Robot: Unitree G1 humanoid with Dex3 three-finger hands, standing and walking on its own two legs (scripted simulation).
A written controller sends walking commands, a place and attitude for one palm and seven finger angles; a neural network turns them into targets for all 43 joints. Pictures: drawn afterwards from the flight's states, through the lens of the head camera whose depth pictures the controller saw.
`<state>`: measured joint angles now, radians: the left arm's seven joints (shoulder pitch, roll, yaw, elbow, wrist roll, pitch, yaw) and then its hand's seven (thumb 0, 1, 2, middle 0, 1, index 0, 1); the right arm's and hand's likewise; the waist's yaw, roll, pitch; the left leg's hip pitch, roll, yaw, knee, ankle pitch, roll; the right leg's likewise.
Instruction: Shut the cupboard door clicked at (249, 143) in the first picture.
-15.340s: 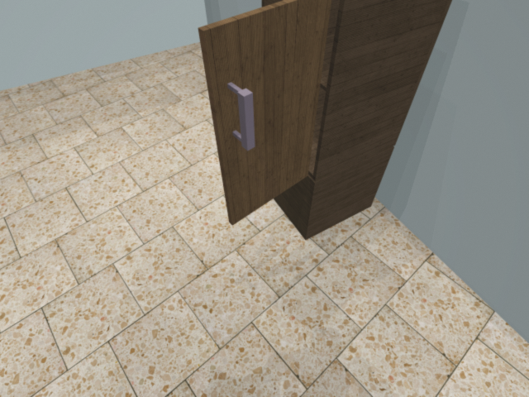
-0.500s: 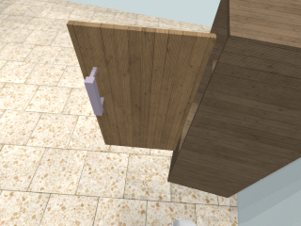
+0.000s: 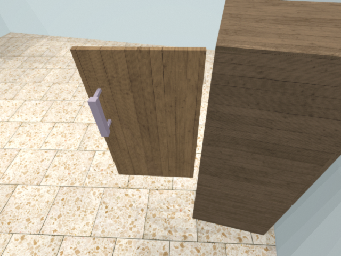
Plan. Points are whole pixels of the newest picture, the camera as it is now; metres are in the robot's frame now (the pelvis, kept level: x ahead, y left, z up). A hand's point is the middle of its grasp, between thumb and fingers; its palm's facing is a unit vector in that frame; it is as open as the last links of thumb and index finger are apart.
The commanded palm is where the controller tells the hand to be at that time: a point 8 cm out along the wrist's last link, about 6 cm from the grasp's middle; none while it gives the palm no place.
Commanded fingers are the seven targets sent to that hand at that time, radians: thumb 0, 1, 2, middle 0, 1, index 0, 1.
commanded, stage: come to a stop and stand still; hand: left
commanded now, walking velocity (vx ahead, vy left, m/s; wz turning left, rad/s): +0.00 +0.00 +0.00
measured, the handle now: (102, 113) +0.49 +0.23 +0.06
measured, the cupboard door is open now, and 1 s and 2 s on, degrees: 100 100 100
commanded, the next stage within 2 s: look again from close up in 0.24 s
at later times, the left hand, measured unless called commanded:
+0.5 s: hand out of the picture -0.01 +0.14 -0.17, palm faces +0.01 -0.99 -0.16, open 7.4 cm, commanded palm none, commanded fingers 0.00 0.90 0.90 -0.20 -0.30 -0.20 -0.30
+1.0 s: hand out of the picture +0.11 +0.19 -0.12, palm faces +0.19 -0.96 -0.22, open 7.3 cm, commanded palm +0.13 +0.21 -0.06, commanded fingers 0.00 0.90 0.90 -0.29 -0.40 -0.29 -0.40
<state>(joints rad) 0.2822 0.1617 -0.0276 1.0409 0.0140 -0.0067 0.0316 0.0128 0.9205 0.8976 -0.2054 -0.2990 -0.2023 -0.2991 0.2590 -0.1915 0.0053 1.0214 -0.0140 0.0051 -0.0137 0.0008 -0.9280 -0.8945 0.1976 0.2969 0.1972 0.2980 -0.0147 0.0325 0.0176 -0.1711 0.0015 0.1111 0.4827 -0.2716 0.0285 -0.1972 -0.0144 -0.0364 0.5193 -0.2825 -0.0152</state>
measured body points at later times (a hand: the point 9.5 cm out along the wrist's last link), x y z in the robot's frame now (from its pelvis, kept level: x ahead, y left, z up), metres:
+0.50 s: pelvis +0.01 -0.01 +0.00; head +0.03 -0.02 +0.45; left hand -0.01 +0.19 -0.16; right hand -0.03 -0.21 -0.16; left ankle +0.00 +0.10 -0.74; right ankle +0.00 -0.11 -0.74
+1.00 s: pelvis +0.02 -0.01 +0.00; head +0.04 -0.01 +0.45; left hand +0.10 +0.24 -0.10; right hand +0.06 -0.25 -0.15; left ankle +0.00 +0.10 -0.74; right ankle +0.00 -0.11 -0.74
